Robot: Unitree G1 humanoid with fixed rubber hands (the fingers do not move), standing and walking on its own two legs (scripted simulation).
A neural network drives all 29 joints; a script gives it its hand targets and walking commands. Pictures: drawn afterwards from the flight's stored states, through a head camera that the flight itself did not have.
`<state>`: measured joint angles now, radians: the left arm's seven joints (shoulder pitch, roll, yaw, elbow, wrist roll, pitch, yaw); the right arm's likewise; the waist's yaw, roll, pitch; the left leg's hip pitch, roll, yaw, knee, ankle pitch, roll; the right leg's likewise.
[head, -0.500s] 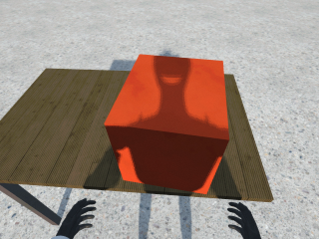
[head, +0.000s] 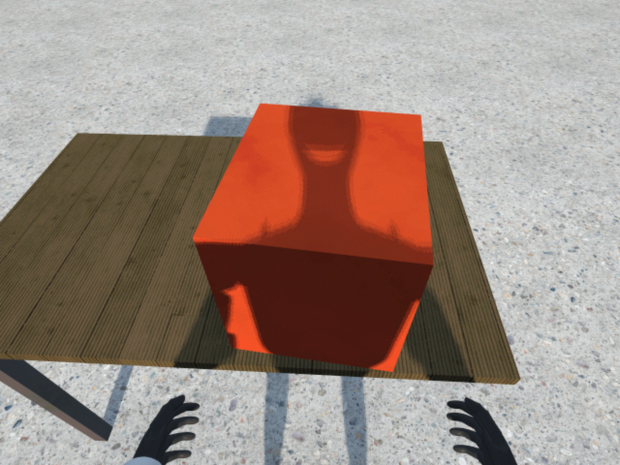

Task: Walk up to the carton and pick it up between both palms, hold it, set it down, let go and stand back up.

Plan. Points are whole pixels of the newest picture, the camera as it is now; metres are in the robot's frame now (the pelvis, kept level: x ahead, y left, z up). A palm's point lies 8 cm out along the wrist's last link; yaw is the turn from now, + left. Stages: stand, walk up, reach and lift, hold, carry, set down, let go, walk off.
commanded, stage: let go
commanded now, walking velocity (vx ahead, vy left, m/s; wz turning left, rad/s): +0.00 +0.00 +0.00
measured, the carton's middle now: (324, 233) +0.45 +0.00 +0.04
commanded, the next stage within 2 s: stand in 0.22 s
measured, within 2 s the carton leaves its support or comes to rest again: neither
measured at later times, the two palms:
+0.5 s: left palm out of the picture +0.09 +0.27 -0.09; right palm out of the picture +0.09 -0.26 -0.11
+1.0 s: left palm out of the picture -0.02 +0.28 -0.11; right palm out of the picture +0.00 -0.24 -0.13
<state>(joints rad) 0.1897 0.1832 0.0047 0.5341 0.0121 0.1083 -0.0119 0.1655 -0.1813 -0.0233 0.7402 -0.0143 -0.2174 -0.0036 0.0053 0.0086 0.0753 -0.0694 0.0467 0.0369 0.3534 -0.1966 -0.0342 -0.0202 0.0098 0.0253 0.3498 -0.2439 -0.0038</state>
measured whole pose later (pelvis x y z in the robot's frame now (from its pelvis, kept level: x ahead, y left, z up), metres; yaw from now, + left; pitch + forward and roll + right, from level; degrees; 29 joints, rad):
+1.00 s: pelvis -0.05 +0.02 -0.01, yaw +2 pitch -4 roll +0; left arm 0.40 0.26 0.00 0.73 0.02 -0.03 0.00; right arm 0.34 -0.28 -0.02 0.82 -0.01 -0.02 0.01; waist 0.00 0.03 0.03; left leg -0.25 0.01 0.02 0.48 -0.17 0.00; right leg -0.19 -0.02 0.01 0.48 -0.23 0.03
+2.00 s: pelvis -0.03 +0.01 -0.01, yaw +2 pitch -2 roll +0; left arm 0.37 0.25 -0.02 0.84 0.00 -0.01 0.02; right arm 0.33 -0.26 0.01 0.91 -0.01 -0.01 -0.02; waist 0.00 0.03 0.03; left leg -0.24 0.02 0.00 0.47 -0.19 -0.02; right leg -0.18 -0.01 -0.01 0.48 -0.26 0.01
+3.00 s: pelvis -0.02 +0.01 -0.01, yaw +2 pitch -2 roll +0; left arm 0.36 0.21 -0.02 0.95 0.00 -0.01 0.03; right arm 0.33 -0.23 0.01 0.98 -0.01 0.00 -0.03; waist 0.00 0.03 0.03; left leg -0.22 0.02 0.01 0.45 -0.20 -0.01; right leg -0.16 -0.02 0.00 0.45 -0.27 0.02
